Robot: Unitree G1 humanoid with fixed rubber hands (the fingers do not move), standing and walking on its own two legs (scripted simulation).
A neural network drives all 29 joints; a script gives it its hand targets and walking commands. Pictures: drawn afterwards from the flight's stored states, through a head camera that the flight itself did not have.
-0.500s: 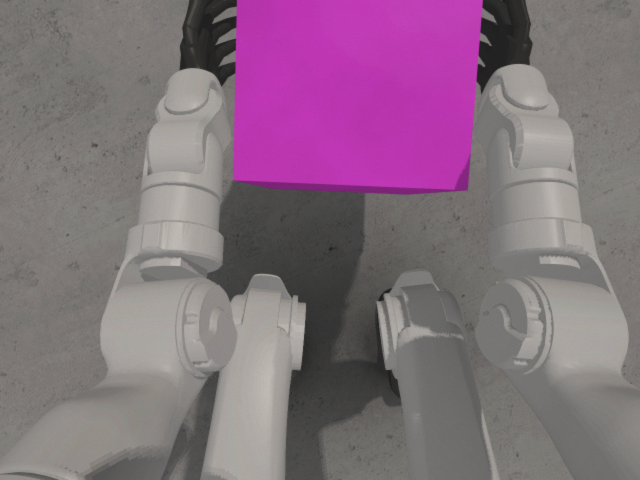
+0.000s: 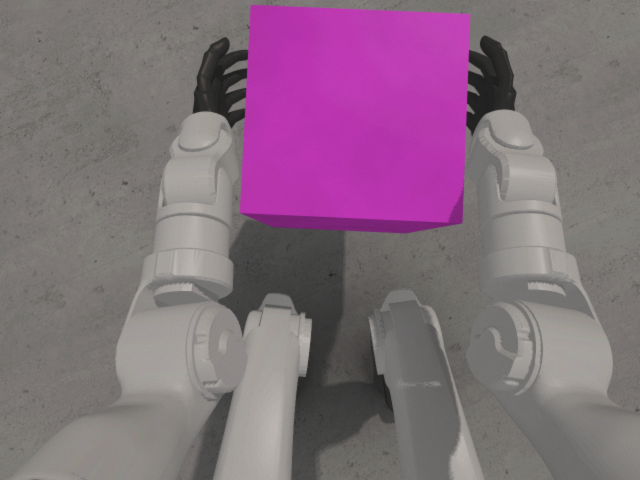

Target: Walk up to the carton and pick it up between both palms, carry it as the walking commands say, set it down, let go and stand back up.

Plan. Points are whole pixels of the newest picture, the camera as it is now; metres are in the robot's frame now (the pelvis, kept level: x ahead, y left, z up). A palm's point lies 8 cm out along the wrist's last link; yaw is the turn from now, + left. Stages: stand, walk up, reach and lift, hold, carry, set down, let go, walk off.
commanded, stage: reach and lift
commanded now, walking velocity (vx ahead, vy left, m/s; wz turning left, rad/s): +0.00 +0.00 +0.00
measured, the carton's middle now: (347, 147) +0.50 -0.02 -0.15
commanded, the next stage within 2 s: none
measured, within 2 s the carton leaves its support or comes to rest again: neither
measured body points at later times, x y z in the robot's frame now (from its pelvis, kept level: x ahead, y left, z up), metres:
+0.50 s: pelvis +0.01 +0.00 +0.06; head +0.26 +0.00 +0.43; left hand +0.51 +0.13 -0.01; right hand +0.50 -0.17 -0.01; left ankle +0.10 +0.13 -0.45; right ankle +0.11 -0.12 -0.45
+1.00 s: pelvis +0.03 +0.00 +0.12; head +0.24 +0.00 +0.52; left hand +0.48 +0.14 +0.06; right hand +0.47 -0.17 +0.06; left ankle +0.10 +0.13 -0.45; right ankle +0.11 -0.13 -0.45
